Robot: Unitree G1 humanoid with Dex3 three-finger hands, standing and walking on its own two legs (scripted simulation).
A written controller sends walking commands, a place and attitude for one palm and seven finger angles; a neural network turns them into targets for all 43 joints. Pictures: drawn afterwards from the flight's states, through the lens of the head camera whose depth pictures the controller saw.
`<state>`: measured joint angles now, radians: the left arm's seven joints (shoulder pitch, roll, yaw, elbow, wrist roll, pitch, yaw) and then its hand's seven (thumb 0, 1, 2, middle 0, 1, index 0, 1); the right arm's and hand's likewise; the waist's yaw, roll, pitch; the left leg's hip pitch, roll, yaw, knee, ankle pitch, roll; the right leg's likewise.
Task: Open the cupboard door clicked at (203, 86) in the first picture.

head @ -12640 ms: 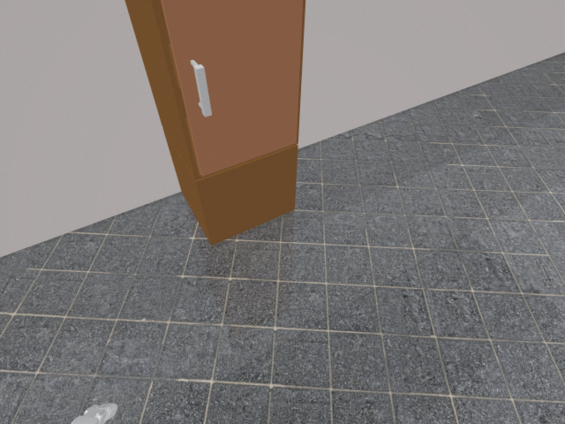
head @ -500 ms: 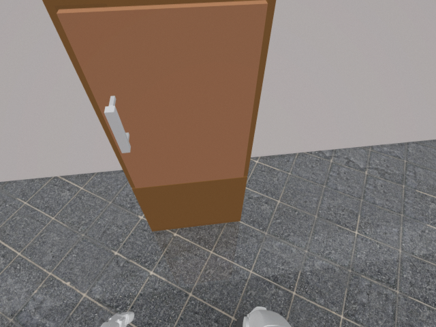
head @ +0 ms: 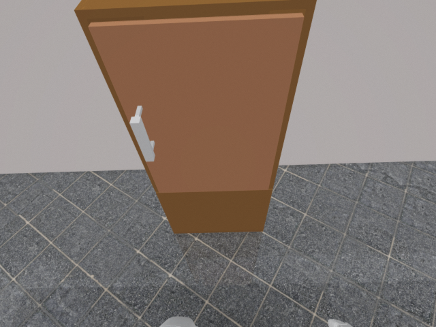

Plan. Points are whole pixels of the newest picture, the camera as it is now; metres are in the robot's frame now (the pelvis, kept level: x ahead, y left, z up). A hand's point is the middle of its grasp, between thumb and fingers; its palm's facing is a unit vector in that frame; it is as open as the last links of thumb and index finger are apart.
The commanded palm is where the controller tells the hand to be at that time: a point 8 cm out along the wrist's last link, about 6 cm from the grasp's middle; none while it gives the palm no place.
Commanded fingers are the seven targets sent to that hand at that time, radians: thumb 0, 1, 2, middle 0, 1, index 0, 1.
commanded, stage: come to a stop and stand still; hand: left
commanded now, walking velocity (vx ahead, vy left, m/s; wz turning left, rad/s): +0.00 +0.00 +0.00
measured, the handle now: (144, 134) +0.53 +0.25 -0.01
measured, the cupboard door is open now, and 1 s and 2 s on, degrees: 0 0 0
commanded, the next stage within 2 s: look again from close up in 0.88 s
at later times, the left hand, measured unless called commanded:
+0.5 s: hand out of the picture -0.04 +0.20 -0.16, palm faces +0.01 -0.97 -0.22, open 7.4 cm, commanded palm none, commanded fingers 0.00 0.90 0.90 -0.20 -0.30 -0.20 -0.30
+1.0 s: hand out of the picture -0.08 +0.16 -0.17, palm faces +0.02 -0.99 -0.15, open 7.4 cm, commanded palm none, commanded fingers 0.00 0.90 0.90 -0.20 -0.30 -0.20 -0.30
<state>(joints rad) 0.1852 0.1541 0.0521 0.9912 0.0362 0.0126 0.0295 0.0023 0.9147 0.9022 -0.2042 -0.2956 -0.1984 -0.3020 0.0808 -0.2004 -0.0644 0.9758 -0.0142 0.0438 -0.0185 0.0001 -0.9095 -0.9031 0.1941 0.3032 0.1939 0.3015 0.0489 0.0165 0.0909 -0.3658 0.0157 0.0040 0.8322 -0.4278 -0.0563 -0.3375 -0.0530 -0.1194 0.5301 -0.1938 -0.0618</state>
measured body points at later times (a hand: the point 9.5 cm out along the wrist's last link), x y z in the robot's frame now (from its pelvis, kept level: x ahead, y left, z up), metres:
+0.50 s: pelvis -0.05 +0.02 +0.01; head -0.05 +0.00 +0.45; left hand -0.04 +0.25 -0.14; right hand -0.03 -0.21 -0.16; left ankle -0.03 +0.14 -0.74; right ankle -0.06 -0.09 -0.74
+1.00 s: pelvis -0.07 +0.01 +0.00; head -0.06 +0.01 +0.45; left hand -0.08 +0.21 -0.16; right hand -0.13 -0.19 -0.16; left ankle -0.03 +0.14 -0.74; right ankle -0.06 -0.09 -0.74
